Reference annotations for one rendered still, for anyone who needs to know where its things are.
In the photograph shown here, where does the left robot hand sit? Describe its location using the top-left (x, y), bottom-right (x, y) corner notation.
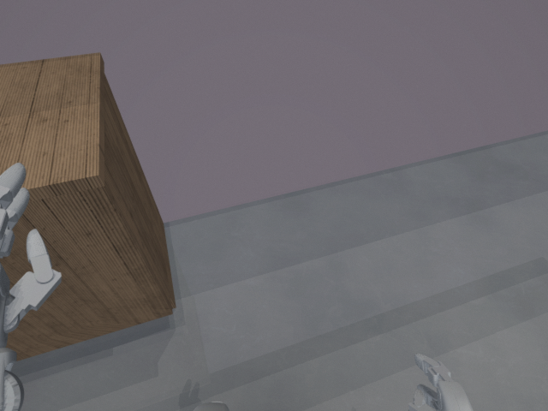
top-left (0, 163), bottom-right (62, 348)

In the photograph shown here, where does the counter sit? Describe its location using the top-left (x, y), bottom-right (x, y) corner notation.
top-left (0, 52), bottom-right (176, 361)

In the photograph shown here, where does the right robot hand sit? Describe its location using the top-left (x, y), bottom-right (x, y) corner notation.
top-left (408, 354), bottom-right (473, 411)

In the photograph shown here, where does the robot left forearm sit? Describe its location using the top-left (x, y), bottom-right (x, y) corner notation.
top-left (0, 348), bottom-right (24, 411)

